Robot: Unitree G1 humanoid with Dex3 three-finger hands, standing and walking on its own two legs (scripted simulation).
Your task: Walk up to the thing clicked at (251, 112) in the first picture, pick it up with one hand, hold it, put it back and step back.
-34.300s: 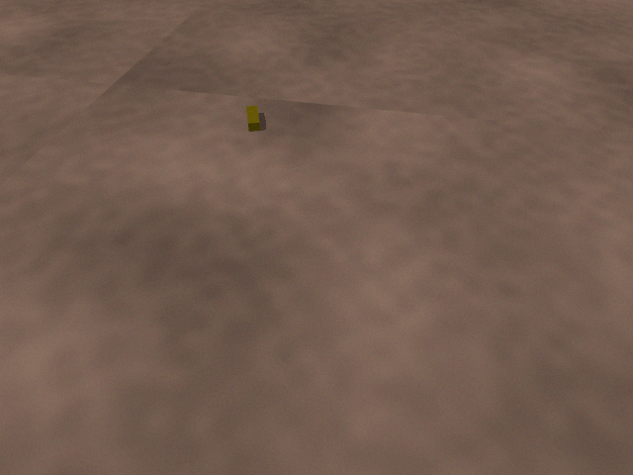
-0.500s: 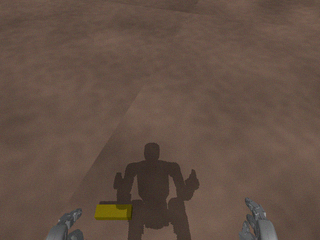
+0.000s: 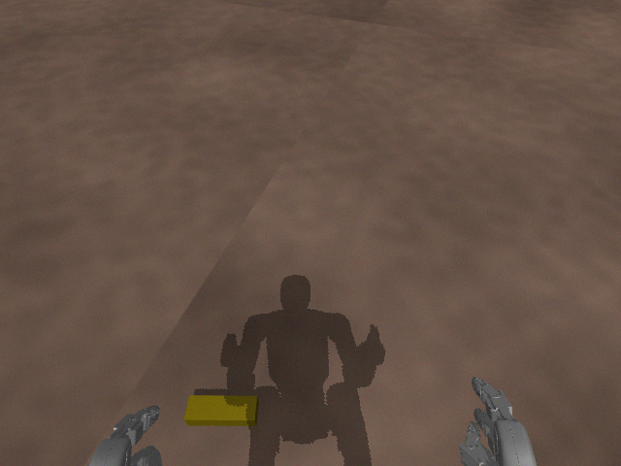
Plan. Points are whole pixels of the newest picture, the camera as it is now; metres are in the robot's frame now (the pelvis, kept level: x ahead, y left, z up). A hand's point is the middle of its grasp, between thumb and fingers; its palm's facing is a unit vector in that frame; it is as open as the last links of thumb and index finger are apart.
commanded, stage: home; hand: left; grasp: from above
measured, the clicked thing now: (222, 410) +0.43 +0.24 -0.69
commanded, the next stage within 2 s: stand in 0.80 s
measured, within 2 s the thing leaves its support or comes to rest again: neither
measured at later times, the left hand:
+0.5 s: hand out of the picture +0.17 +0.18 -0.05, palm faces +0.05 -0.98 -0.20, open 7.4 cm
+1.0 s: hand out of the picture +0.16 +0.20 -0.08, palm faces +0.02 -0.95 -0.30, open 7.4 cm
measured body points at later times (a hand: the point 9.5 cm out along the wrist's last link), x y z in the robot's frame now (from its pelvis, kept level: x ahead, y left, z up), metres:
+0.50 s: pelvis +0.01 +0.00 +0.00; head +0.03 +0.00 +0.45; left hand +0.16 +0.23 -0.03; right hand +0.17 -0.25 -0.06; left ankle +0.01 +0.13 -0.68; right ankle +0.00 -0.14 -0.68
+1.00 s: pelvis -0.01 +0.00 +0.01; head +0.02 +0.00 +0.46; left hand +0.16 +0.25 -0.05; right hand +0.15 -0.25 -0.09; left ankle +0.01 +0.13 -0.68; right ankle +0.00 -0.14 -0.68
